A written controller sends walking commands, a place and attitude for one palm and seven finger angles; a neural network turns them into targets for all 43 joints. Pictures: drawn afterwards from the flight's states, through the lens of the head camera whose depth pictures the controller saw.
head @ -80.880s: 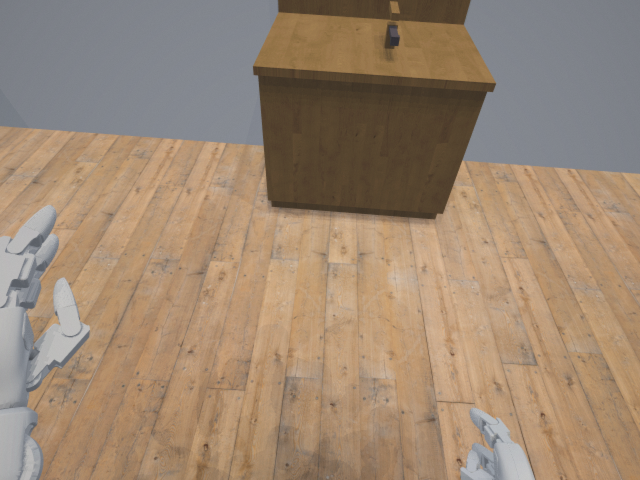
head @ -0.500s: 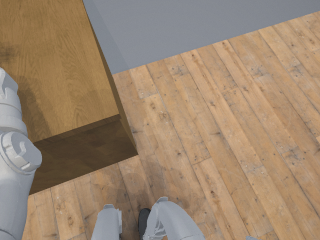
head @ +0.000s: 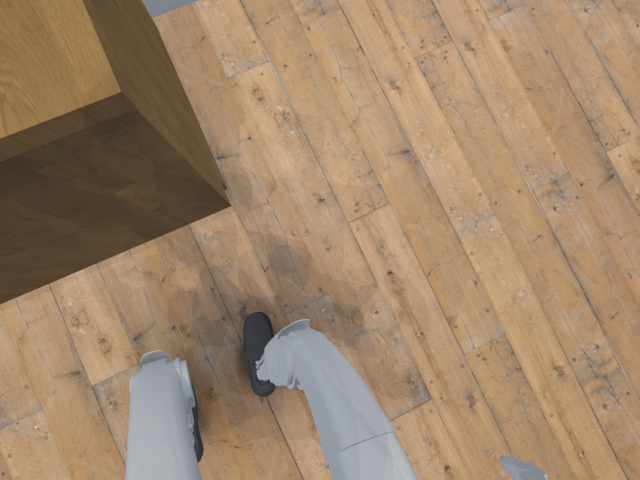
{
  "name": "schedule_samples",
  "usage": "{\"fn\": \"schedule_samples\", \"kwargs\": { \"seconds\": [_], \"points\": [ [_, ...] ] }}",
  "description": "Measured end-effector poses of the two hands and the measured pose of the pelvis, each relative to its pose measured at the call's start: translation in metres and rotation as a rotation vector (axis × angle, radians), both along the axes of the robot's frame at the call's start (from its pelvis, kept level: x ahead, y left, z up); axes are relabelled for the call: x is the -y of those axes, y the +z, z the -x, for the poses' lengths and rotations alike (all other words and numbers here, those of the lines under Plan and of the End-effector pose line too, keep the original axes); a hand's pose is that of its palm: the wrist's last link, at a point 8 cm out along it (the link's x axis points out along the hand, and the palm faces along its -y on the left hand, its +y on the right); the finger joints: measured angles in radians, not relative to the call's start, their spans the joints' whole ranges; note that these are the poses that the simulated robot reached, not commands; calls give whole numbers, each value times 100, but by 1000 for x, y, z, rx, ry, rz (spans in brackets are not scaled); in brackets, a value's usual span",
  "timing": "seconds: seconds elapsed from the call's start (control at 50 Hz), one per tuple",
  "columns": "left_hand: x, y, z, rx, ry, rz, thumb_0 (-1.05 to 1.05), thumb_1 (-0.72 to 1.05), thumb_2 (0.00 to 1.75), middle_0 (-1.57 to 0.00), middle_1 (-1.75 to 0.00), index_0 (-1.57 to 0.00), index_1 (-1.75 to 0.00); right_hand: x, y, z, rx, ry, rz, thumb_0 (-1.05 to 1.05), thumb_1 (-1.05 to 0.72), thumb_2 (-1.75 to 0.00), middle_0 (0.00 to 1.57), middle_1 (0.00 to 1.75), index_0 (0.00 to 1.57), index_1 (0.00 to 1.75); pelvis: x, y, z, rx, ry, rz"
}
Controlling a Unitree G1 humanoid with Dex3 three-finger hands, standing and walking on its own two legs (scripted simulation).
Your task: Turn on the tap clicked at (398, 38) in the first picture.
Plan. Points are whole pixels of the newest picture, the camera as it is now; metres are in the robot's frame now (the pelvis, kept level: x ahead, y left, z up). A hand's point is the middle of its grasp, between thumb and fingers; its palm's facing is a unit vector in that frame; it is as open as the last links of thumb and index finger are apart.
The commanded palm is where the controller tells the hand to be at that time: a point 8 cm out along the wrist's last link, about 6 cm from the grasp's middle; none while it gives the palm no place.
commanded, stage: push the lever round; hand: left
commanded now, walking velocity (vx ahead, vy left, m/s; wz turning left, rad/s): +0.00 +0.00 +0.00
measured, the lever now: out of the picture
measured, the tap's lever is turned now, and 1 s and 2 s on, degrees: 77 78 78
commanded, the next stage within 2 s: bring the hand home and regain balance in 0.02 s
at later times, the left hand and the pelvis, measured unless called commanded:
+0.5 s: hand (138, 131) +0.38 -0.05 +0.21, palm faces +0.01 -0.89 -0.45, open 7.4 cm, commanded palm +0.32 +0.09 +0.19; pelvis -0.10 -0.09 +0.01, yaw -19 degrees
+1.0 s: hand out of the picture +0.02 -0.18 +0.24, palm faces +0.15 -0.88 -0.45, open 7.4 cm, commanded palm +0.00 -0.13 +0.26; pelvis -0.30 -0.33 +0.07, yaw -21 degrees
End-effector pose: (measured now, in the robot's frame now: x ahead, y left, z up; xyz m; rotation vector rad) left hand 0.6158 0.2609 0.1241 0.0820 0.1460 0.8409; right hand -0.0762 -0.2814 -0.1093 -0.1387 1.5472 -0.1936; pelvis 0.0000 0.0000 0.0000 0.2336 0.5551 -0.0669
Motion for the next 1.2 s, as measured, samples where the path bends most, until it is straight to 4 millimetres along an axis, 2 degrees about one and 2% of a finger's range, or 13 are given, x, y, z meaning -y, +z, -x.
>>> {"fn": "schedule_samples", "kwargs": {
  "seconds": [0.14, 0.2, 0.3, 0.42, 0.52, 0.62, 0.68, 0.74, 0.84, 1.0, 1.06, 1.12, 1.2],
  "points": [
    [39, 18, 5, 9, -53, 2, 2, 90, 90, -10, -12, -11, -12, -13, -7, 48, -29, -59, -34, 0, -91, -89, 20, 30, 19, 30, 1, -3, 28, 20, -23, -6],
    [48, 27, 49, 128, -213, -131, 2, 90, 90, -9, -14, -14, -16, -15, -9, 55, 65, -246, -55, 1, -91, -89, 20, 30, 20, 30, 4, 14, 40, 174, -167, 12],
    [144, 49, 163, 182, -733, -352, 2, 91, 90, -13, -21, -16, -23, -3, -43, 19, 321, -334, -46, 1, -91, -89, 20, 30, 20, 30, 11, 10, 45, 389, -297, 80],
    [230, 82, 212, 115, -885, -365, 1, 89, 90, -19, -27, -20, -28, 35, -62, -41, 652, -404, -9, 1, -91, -89, 20, 30, 20, 30, 47, 1, 73, 452, -345, 165],
    [260, 106, 268, 63, -895, -419, 1, 89, 90, -20, -29, -21, -29, 72, -49, -41, 688, -415, -109, 1, -91, -89, 20, 30, 20, 30, 98, 18, 107, 562, -304, 148],
    [284, 107, 349, -135, -818, -435, 1, 89, 90, -21, -30, -21, -30, 133, -3, 2, 741, -431, -104, 1, -91, -89, 21, 30, 20, 30, 158, 62, 135, 542, -379, 182],
    [318, 131, 377, 17, -809, -459, 2, 89, 90, -21, -30, -21, -30, 175, -17, 28, 703, -315, -69, 1, -91, -89, 21, 30, 20, 30, 193, 50, 155, 554, -254, 195],
    [340, 143, 412, 213, -799, -509, 1, 89, 90, -21, -30, -21, -30, 224, -38, 56, 640, -247, -31, 1, -91, -89, 21, 30, 20, 30, 239, 10, 181, 617, -220, 140],
    [365, 105, 502, 112, -837, -482, 1, 90, 90, -21, -30, -20, -30, 296, -31, 107, 648, -341, 97, 1, -91, -89, 20, 30, 19, 30, 265, 18, 225, 638, -216, 195],
    [399, 133, 624, 122, -749, -458, 2, 89, 90, -21, -30, -21, -30, 338, 44, 199, 710, -285, 145, 1, -92, -90, 20, 30, 19, 30, 326, 67, 300, 635, -335, 207],
    [423, 163, 655, 163, -743, -486, 2, 89, 90, -21, -30, -21, -30, 348, 53, 223, 705, -274, 98, 1, -91, -90, 20, 30, 19, 30, 351, 84, 329, 608, -260, 242],
    [449, 188, 694, 299, -767, -599, 2, 89, 90, -21, -30, -21, -30, 366, 52, 241, 724, -241, 72, 1, -91, -90, 20, 30, 19, 30, 384, 70, 362, 584, -207, 223],
    [479, 183, 760, 266, -831, -596, 1, 90, 90, -21, -30, -20, -30, 394, 55, 268, 742, -280, 58, 1, -91, -89, 20, 30, 20, 30, 401, 75, 405, 576, -184, 256]
  ]
}}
